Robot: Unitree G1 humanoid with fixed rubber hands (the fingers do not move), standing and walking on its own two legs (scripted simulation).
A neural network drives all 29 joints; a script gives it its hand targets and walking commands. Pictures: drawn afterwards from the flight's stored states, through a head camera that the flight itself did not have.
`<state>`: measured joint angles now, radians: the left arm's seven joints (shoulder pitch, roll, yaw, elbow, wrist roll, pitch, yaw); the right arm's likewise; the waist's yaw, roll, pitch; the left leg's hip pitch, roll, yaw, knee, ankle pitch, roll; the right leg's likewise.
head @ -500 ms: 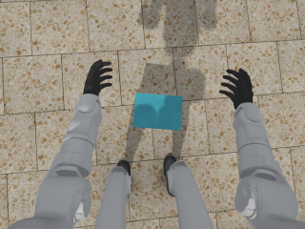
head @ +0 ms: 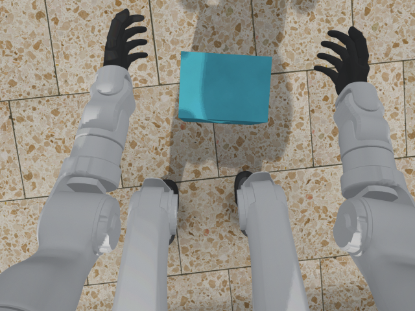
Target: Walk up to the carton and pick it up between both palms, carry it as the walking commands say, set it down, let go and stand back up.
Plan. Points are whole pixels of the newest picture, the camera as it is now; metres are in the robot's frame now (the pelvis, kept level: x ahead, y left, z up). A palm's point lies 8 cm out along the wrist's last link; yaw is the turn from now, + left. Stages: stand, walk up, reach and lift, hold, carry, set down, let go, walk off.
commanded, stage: reach and lift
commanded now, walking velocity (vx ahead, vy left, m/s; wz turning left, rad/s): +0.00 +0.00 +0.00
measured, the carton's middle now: (221, 93) +0.49 -0.06 -0.39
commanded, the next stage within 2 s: none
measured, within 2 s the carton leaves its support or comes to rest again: leaves its support in 2.00 s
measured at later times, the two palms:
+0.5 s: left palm (146, 76) +0.52 +0.11 -0.30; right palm (304, 90) +0.48 -0.25 -0.31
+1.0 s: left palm (143, 76) +0.52 +0.12 -0.30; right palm (307, 94) +0.47 -0.26 -0.30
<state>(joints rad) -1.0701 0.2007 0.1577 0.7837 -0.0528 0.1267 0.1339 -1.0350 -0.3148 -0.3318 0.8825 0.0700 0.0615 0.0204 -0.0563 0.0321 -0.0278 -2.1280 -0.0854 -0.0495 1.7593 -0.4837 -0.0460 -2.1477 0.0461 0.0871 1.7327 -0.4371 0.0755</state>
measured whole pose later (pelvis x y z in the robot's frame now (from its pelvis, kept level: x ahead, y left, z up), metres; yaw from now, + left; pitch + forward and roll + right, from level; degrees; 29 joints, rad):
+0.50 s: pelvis -0.01 -0.01 -0.10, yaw +0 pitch +39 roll +1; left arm -1.37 0.30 0.08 1.10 -0.18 0.02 0.12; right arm -1.30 -0.37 -0.15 1.13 0.19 -0.01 -0.08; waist -0.06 0.01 0.33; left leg -2.25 -0.07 -0.06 2.14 -0.58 -0.09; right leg -2.30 0.01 0.04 2.12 -0.50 0.03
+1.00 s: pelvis -0.02 +0.00 -0.12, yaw -1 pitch +37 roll -1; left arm -1.39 0.33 0.00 1.15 -0.23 0.00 0.12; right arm -1.31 -0.40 -0.09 1.21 0.27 -0.04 -0.06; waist -0.06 0.03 0.34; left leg -2.29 -0.06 -0.05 2.19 -0.54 -0.05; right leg -2.31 -0.01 0.04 2.15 -0.47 0.04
